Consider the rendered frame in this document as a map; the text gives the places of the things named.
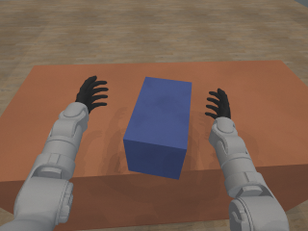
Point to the robot right forearm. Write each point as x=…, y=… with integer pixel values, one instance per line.
x=241, y=176

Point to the pedestal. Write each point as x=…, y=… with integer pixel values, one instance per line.
x=268, y=104

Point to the left robot upper arm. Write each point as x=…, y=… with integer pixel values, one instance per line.
x=44, y=203

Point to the robot left forearm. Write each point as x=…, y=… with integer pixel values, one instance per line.
x=57, y=158

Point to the carton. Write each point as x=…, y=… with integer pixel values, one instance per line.
x=156, y=138

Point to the right robot upper arm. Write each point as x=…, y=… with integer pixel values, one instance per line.
x=256, y=213

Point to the right robot hand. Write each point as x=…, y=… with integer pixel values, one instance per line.
x=223, y=109

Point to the left robot hand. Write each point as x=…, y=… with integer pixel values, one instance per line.
x=87, y=91

